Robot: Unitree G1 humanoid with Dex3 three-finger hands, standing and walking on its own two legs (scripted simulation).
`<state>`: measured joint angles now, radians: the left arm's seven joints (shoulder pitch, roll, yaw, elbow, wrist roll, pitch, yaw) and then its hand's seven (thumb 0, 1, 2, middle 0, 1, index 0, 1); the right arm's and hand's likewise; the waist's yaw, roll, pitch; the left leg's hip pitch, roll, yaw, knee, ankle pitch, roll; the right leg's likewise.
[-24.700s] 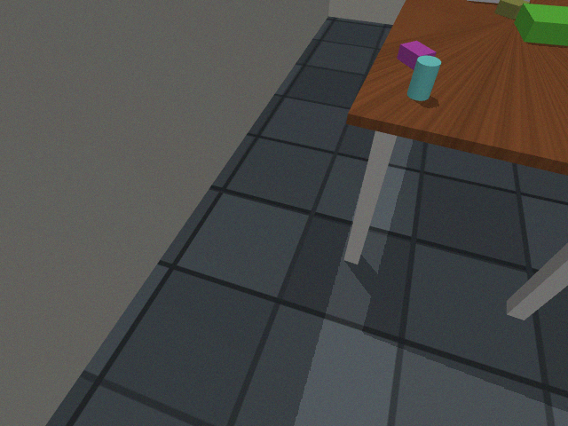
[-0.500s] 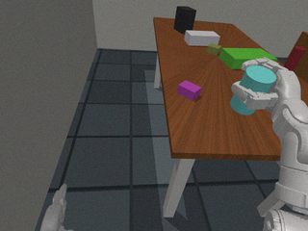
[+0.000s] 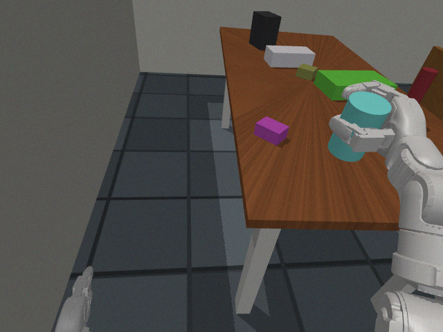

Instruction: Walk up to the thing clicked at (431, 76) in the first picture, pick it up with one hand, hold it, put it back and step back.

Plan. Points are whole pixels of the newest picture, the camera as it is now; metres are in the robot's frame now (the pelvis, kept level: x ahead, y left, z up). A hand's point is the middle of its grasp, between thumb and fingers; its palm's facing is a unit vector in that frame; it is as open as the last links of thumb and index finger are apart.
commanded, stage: crouch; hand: right
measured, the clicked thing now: (356, 128) +0.35 -0.19 +0.27
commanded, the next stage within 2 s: lower in 1.30 s
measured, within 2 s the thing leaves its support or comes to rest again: neither
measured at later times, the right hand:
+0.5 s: hand (319, 133) +0.45 -0.18 +0.19, palm faces +0.14 +0.99 +0.01, open 8.2 cm
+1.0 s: hand (313, 134) +0.49 -0.19 +0.16, palm faces +0.11 +0.99 +0.02, open 8.2 cm
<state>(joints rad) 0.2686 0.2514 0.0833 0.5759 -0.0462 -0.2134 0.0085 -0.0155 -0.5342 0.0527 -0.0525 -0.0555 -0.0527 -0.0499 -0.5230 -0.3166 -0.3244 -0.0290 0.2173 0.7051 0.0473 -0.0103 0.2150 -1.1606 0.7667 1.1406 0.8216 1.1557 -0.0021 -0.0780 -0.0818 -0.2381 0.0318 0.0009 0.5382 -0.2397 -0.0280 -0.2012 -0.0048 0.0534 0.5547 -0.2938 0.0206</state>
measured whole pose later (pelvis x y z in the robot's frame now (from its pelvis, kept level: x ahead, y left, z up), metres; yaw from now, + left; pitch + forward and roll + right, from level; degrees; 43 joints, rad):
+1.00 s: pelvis +0.02 +0.00 -0.01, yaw +2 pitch +7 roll +0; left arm 0.28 0.24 0.05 0.50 -0.02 -0.19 0.07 -0.01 -0.53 0.05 -0.07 -0.06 -0.07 -0.05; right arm -0.79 -0.42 -0.36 0.90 0.14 -0.01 0.13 -0.01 0.22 -1.17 0.77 1.13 0.83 1.15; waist 0.08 -0.03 -0.08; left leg -0.47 0.01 -0.04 0.61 -0.27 -0.03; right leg -0.41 -0.02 0.02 0.63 -0.34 0.02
